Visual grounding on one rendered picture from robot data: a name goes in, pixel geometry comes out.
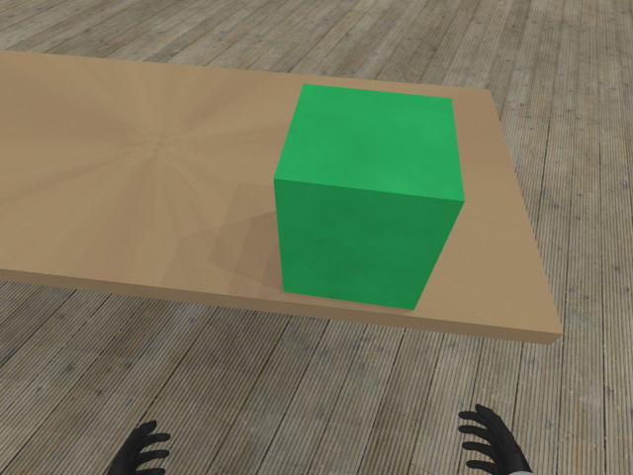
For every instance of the table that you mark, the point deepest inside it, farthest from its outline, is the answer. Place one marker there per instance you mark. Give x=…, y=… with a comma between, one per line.
x=155, y=180

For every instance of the carton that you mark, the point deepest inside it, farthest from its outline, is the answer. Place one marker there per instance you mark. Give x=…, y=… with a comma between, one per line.
x=367, y=188

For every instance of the robot left hand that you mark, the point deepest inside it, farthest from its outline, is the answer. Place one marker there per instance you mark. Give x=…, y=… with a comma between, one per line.
x=130, y=458

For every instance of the robot right hand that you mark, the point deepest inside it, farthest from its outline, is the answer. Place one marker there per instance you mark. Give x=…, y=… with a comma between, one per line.
x=503, y=449

